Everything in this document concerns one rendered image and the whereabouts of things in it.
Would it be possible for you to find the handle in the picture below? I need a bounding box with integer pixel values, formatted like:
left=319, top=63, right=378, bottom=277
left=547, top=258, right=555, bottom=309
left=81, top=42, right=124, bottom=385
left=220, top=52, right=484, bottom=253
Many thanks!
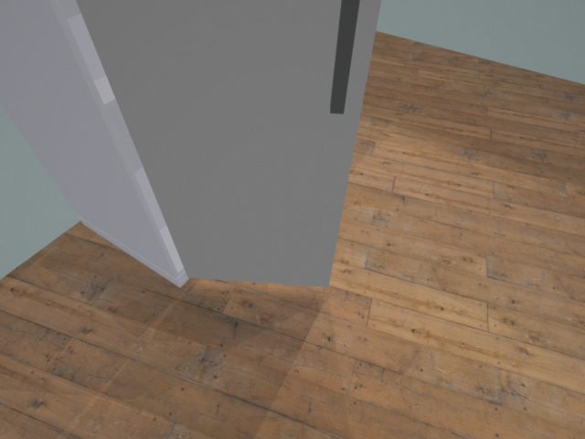
left=330, top=0, right=360, bottom=114

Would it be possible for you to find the fridge door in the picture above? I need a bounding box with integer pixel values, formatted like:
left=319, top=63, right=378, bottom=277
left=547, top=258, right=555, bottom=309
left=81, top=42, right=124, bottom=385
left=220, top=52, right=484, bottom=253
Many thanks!
left=76, top=0, right=381, bottom=287

